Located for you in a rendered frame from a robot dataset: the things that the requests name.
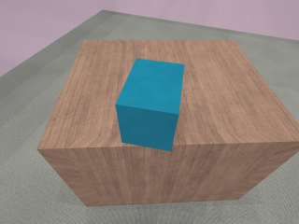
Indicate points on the pedestal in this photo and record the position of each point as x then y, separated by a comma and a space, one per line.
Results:
232, 130

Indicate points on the carton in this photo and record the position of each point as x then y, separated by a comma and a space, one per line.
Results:
148, 105

